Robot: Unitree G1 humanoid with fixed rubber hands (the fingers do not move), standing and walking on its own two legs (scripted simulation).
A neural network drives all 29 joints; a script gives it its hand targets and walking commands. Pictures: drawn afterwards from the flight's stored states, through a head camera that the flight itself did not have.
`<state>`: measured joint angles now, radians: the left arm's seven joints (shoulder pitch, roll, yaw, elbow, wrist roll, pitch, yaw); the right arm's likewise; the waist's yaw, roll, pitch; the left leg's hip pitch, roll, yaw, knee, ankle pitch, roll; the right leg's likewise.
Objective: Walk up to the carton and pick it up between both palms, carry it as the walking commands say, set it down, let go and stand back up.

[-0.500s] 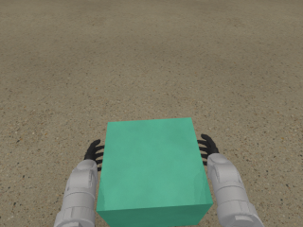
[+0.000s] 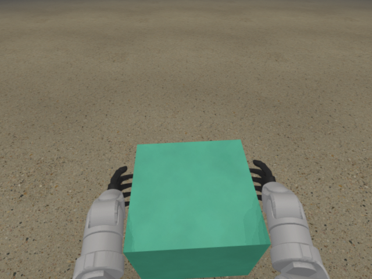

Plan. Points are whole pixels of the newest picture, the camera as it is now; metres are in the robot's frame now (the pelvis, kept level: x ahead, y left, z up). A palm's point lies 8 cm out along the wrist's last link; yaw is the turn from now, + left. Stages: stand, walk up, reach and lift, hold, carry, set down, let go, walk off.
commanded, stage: reach and lift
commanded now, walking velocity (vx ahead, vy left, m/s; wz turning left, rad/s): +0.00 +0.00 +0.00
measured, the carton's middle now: (192, 209) +0.30 +0.00 -0.02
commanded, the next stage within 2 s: hold in 0.84 s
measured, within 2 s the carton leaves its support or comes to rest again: neither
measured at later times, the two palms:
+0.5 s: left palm (118, 193) +0.31 +0.17 +0.05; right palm (266, 187) +0.31 -0.18 +0.05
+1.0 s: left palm (116, 198) +0.29 +0.17 +0.05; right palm (269, 197) +0.29 -0.18 +0.05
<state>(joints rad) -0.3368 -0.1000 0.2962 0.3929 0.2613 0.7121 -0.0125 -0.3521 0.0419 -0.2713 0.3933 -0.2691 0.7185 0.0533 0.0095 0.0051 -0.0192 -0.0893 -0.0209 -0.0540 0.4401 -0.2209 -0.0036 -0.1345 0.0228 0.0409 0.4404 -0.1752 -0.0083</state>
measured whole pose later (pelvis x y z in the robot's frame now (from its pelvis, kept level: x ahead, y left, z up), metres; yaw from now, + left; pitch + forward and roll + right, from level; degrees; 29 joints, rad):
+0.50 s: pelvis +0.03 -0.03 +0.01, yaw +1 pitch -6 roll +0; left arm -0.30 -0.02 0.26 0.39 0.23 0.70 -0.06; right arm -0.26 0.12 -0.23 0.28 -0.25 0.74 -0.02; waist 0.02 0.00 -0.03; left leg -0.04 0.02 -0.08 0.35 -0.21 -0.03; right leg -0.09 0.06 0.02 0.37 -0.17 -0.04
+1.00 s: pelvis +0.00 +0.00 +0.00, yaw +1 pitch -8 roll +0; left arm -0.30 -0.07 0.25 0.35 0.24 0.71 -0.04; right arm -0.27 0.09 -0.26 0.26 -0.27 0.73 0.03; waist -0.01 0.01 0.02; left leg -0.07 -0.02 -0.07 0.41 -0.20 -0.01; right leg -0.11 0.02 0.03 0.40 -0.16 -0.01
